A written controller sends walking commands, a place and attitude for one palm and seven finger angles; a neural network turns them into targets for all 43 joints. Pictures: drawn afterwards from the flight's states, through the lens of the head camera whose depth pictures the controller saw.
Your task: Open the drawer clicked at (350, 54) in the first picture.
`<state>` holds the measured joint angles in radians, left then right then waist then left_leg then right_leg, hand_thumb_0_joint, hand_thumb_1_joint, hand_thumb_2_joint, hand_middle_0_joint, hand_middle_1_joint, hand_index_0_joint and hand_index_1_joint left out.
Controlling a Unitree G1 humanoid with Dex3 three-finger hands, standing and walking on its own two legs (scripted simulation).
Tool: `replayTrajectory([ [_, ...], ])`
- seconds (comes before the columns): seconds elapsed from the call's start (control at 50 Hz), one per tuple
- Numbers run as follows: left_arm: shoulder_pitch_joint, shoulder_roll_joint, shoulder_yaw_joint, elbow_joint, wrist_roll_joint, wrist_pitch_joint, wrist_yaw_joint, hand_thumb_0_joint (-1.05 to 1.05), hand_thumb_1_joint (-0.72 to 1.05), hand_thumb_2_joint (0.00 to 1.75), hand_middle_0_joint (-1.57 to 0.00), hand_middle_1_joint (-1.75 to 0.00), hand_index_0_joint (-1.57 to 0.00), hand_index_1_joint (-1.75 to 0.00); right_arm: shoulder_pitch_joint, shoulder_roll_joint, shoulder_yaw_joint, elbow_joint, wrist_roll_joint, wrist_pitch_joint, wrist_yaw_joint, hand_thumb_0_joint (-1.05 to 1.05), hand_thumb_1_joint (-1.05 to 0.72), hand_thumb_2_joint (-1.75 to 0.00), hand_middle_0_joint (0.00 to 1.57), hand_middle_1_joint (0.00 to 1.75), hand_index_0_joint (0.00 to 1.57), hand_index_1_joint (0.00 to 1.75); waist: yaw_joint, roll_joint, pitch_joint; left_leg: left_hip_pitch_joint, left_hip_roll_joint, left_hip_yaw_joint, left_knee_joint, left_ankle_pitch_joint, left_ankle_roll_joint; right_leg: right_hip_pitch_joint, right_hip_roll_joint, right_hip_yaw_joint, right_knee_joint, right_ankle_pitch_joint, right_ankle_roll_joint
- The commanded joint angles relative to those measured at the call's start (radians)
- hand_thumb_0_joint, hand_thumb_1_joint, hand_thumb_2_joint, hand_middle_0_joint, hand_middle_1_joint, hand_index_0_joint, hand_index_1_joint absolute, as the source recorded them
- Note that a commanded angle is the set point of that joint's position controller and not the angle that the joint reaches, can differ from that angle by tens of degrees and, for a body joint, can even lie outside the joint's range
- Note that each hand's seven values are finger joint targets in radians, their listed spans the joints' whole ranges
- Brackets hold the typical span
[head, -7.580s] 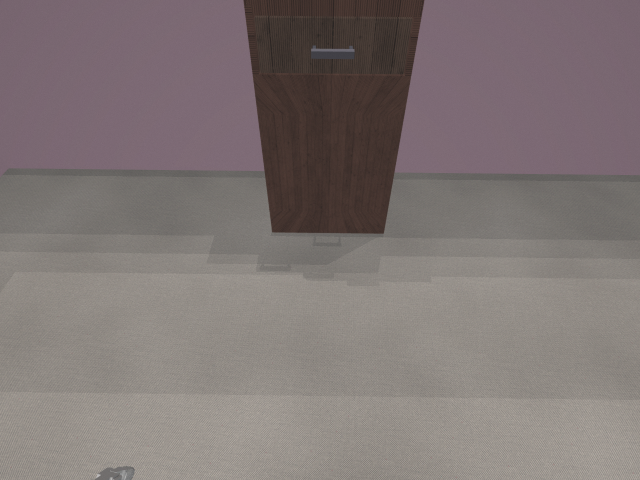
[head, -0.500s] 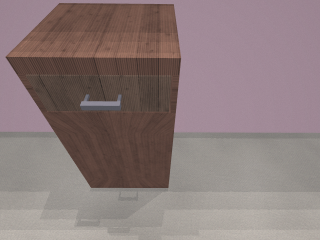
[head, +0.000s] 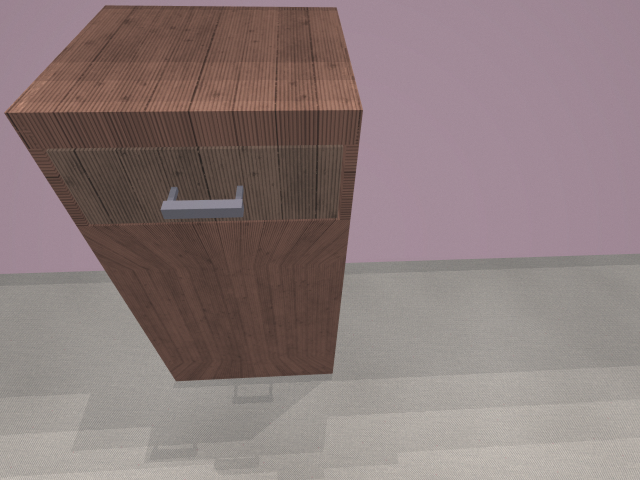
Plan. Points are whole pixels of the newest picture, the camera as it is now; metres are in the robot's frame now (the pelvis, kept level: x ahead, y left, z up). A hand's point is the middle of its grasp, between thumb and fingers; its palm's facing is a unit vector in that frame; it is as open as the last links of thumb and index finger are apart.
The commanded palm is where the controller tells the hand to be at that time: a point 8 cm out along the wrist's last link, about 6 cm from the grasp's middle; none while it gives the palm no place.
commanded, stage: look again from close up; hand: left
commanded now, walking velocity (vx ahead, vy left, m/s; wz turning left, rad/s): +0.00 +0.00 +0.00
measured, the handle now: (205, 200) +0.52 +0.22 +0.04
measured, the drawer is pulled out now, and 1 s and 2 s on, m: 0.00 0.00 0.00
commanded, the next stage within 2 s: raise the hand with hooked fingers in 0.26 s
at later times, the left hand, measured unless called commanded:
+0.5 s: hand out of the picture +0.08 +0.24 -0.09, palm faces -0.01 -0.88 -0.48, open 7.5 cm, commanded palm +0.08 +0.27 -0.04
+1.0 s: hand (93, 438) +0.17 +0.27 +0.00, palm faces +0.14 -0.07 -0.99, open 9.9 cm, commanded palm +0.15 +0.26 +0.05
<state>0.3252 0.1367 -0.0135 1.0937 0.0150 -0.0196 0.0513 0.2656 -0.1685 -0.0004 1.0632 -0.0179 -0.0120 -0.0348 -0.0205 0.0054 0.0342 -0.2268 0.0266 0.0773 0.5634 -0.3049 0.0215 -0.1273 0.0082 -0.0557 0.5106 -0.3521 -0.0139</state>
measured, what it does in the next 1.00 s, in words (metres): stands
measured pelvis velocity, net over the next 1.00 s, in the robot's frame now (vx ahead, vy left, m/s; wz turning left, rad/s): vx -0.03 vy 0.01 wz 0.06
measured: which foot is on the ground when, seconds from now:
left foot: down 0.00-1.00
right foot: down 0.00-1.00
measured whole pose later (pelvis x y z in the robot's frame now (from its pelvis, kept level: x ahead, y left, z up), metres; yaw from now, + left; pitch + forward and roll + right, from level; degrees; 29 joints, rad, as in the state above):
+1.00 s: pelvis -0.03 +0.01 -0.03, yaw +3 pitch +5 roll +0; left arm 0.32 0.39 -0.08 -0.04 1.03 0.02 0.43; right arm 0.04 -0.25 0.00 0.53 -0.07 0.06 0.00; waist 0.11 0.05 -0.09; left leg -0.55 -0.03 0.03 0.84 -0.37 0.05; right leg -0.49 0.04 -0.06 0.84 -0.44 -0.06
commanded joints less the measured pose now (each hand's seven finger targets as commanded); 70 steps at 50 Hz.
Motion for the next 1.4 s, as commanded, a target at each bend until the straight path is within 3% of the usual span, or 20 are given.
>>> replayTrajectory([
  [0.0,0.067,0.095,0.019,-0.050,0.001,0.003,0.001,0.00,0.90,0.90,-0.20,-0.30,-0.20,-0.30,0.057,-0.078,-0.002,-0.038,0.001,-0.001,0.007,0.00,-0.90,-0.90,0.20,0.30,0.20,0.30,0.023,0.082,0.106,-0.060,0.088,-0.127,-0.129,0.213,0.041,-0.099,-0.082,0.076,-0.082,0.144,-0.037],
  [0.18,0.066,0.089,0.013,-0.072,0.003,0.015,-0.013,0.00,0.90,0.90,-0.20,-0.30,-0.20,-0.30,0.068,-0.116,-0.010,-0.052,-0.002,-0.002,0.012,0.00,-0.90,-0.90,0.20,0.30,0.20,0.30,0.029,0.028,0.084,-0.101,0.107,-0.212,-0.289,-0.129,0.062,-0.097,-0.068,0.046,-0.056,0.025,-0.023],
  [0.32,0.089,0.080,0.010,-0.059,0.004,0.010,-0.016,0.00,0.90,0.90,-0.20,-0.30,-0.20,-0.30,0.081,-0.109,-0.009,-0.038,0.002,-0.011,0.011,0.00,-0.90,-0.90,0.20,0.30,0.20,0.30,0.031,-0.005,0.037,-0.060,0.106,-0.212,-0.301,-0.087,0.066,-0.090,-0.084,0.054,-0.075,0.066,-0.020],
  [0.34,0.107,0.118,0.004,-0.038,0.018,-0.007,0.022,0.00,0.90,0.90,-0.20,-0.30,-0.20,-0.30,-0.013,-0.139,-0.008,-0.106,0.013,-0.014,0.014,0.00,-0.90,-0.90,0.20,0.30,0.20,0.30,0.053,-0.018,0.109,-0.110,0.087,-0.125,-0.085,0.175,0.022,-0.132,-0.122,0.093,-0.134,0.205,-0.010],
  [0.36,-0.639,0.471,0.034,-1.590,0.176,-0.169,0.062,0.00,0.88,0.89,-0.20,-0.32,-0.20,-0.32,0.051,-0.268,-0.020,-0.454,0.072,-0.176,-0.021,0.00,-0.90,-0.90,0.20,0.30,0.20,0.30,-0.072,0.257,-0.449,0.270,0.016,-0.151,-0.161,0.291,0.015,-0.148,-0.001,0.068,0.023,0.242,-0.040],
  [0.38,-0.195,0.406,0.054,-1.346,0.189,-0.091,0.137,0.00,0.85,0.88,-0.20,-0.33,-0.20,-0.33,-0.045,-0.191,0.014,-0.365,0.060,-0.286,-0.060,0.00,-0.90,-0.90,0.20,0.30,0.20,0.30,0.034,0.385,-0.432,0.338,0.091,-0.205,-0.213,0.304,-0.058,-0.256,-0.017,0.006,0.154,0.028,-0.041],
  [0.4,-0.133,0.322,0.039,-1.280,0.142,-0.012,0.190,0.00,0.83,0.87,-0.21,-0.34,-0.21,-0.34,-0.043,-0.181,-0.015,-0.288,0.065,-0.325,-0.069,0.00,-0.90,-0.90,0.20,0.30,0.20,0.30,0.017,0.267,-0.344,0.208,0.089,-0.229,-0.272,0.113,-0.102,-0.334,0.000,-0.019,0.218,-0.066,-0.022],
  [0.42,0.197,0.059,-0.116,-1.015,0.152,0.096,0.193,0.00,0.81,0.86,-0.21,-0.36,-0.21,-0.36,-0.035,-0.126,-0.005,-0.274,0.092,-0.325,-0.071,0.00,-0.90,-0.90,0.20,0.30,0.20,0.30,0.007,0.168,-0.170,0.107,0.085,-0.228,-0.280,0.053,-0.068,-0.404,-0.006,-0.007,0.227,-0.090,-0.011],
  [0.44,-0.002,0.070,-0.162,-1.283,0.160,0.072,0.199,0.00,0.78,0.85,-0.21,-0.37,-0.21,-0.37,-0.044,-0.158,-0.014,-0.359,0.081,-0.330,-0.060,0.00,-0.90,-0.90,0.20,0.30,0.20,0.30,-0.007,0.134,-0.099,0.030,0.064,-0.225,-0.257,-0.051,-0.050,-0.377,-0.017,0.000,0.201,-0.044,-0.010],
  [0.52,0.014,0.242,-0.073,-1.177,0.538,0.084,0.302,0.00,0.69,0.81,-0.22,-0.43,-0.22,-0.43,-0.100,-0.219,-0.028,-0.485,0.012,-0.282,-0.038,0.00,-0.90,-0.90,0.20,0.30,0.20,0.30,-0.002,-0.065,-0.069,-0.171,-0.015,-0.185,-0.080,-0.162,-0.002,-0.414,0.016,0.057,0.060,-0.118,-0.041],
  [0.54,0.076,0.232,-0.058,-1.125,0.627,0.088,0.326,0.00,0.67,0.80,-0.22,-0.45,-0.22,-0.45,-0.141,-0.219,-0.039,-0.533,-0.008,-0.250,-0.025,0.00,-0.90,-0.90,0.20,0.30,0.20,0.30,0.043,-0.076,-0.077,-0.193,-0.029,-0.162,-0.045,-0.136,0.000,-0.419,0.021,0.073,0.056,-0.161,-0.049],
  [0.6,0.298,0.160,-0.071,-0.922,0.824,0.082,0.353,0.00,0.60,0.77,-0.22,-0.50,-0.22,-0.50,-0.190,-0.201,-0.053,-0.602,0.001,-0.127,0.014,0.00,-0.90,-0.90,0.20,0.30,0.20,0.30,0.105,-0.336,0.013,-0.311,-0.053,-0.106,-0.005,-0.148,-0.008,-0.444,0.026,0.128,0.023,-0.299,-0.059],
  [0.7,0.110,0.278,-0.005,-1.142,1.021,0.083,0.377,0.00,0.48,0.72,-0.23,-0.57,-0.23,-0.57,-0.300,-0.189,-0.047,-0.698,0.006,0.023,0.058,0.00,-0.90,-0.90,0.20,0.30,0.20,0.30,0.173,-0.121,-0.129,-0.284,-0.070,-0.079,0.012,-0.014,-0.005,-0.354,0.021,0.167,0.086,-0.160,-0.075],
  [0.76,-0.068,0.357,0.032,-1.308,1.095,0.087,0.425,0.00,0.41,0.69,-0.24,-0.62,-0.24,-0.62,-0.285,-0.172,-0.051,-0.719,-0.027,0.050,0.058,0.00,-0.90,-0.90,0.20,0.30,0.20,0.30,0.141,0.092,-0.266,-0.157,-0.060,-0.097,0.068,0.053,0.008,-0.395,0.034,0.174,0.129,-0.063,-0.081],
  [0.8,-0.219,0.429,0.072,-1.448,1.109,0.058,0.456,0.00,0.36,0.67,-0.24,-0.64,-0.24,-0.64,-0.285,-0.169,-0.051,-0.707,-0.052,0.060,0.049,0.00,-0.90,-0.90,0.20,0.30,0.20,0.30,0.106,0.136,-0.336,-0.090,-0.059,-0.125,0.132,0.082,0.013,-0.450,0.035,0.210,0.140,-0.054,-0.077],
  [0.92,-0.297,0.343,-0.035,-1.428,1.014,-0.010,0.433,0.00,0.22,0.61,-0.25,-0.74,-0.25,-0.74,-0.296,-0.169,-0.032,-0.674,-0.053,0.033,0.025,0.00,-0.90,-0.90,0.20,0.30,0.20,0.30,0.013,0.087,-0.246,-0.059,-0.070,-0.142,0.185,0.013,0.032,-0.543,0.032,0.189,0.104,-0.080,-0.057],
  [1.02,-0.125,0.355,-0.009,-1.246,0.967,0.140,0.310,0.00,0.11,0.56,-0.26,-0.81,-0.26,-0.81,-0.307,-0.163,-0.015,-0.658,-0.009,0.078,0.016,0.00,-0.90,-0.90,0.20,0.30,0.20,0.30,0.085,-0.089,-0.245,-0.155,-0.072,-0.112,0.073,0.101,0.023,-0.277,0.029,0.169,0.067,0.131,-0.038],
  [1.12,-0.067,0.463,0.077,-1.318,0.941,0.161,0.207,0.00,-0.01,0.51,-0.27,-0.88,-0.27,-0.88,-0.328,-0.160,0.015,-0.670,-0.002,0.087,0.008,0.00,-0.90,-0.90,0.20,0.30,0.20,0.30,0.134,-0.101,-0.271,-0.152,-0.080,-0.089,0.015,0.241,0.020,-0.051,-0.003,0.210,0.068,0.455,-0.017],
  [1.24,-0.160,0.484,0.127,-1.519,0.941,0.078,0.228,0.00,-0.15,0.45,-0.27,-0.98,-0.27,-0.98,-0.313,-0.163,-0.010,-0.641,-0.020,0.077,0.019,0.00,-0.90,-0.90,0.20,0.30,0.20,0.30,0.127,0.051,-0.330,-0.032,-0.079,-0.091,0.003,0.392,0.025,-0.027,-0.011,0.192,0.060,0.617,-0.027],
  [1.38,-0.282,0.477,0.109,-1.434,0.921,0.109,0.225,0.00,-0.31,0.38,-0.29,-1.08,-0.29,-1.08,-0.295,-0.181,-0.042,-0.603,0.005,0.095,0.019,0.00,-0.90,-0.90,0.20,0.30,0.20,0.30,0.101,-0.032,-0.312,0.001,-0.077,-0.083,-0.018,0.388,0.023,-0.055,-0.009,0.154,0.031,0.566,-0.018],
])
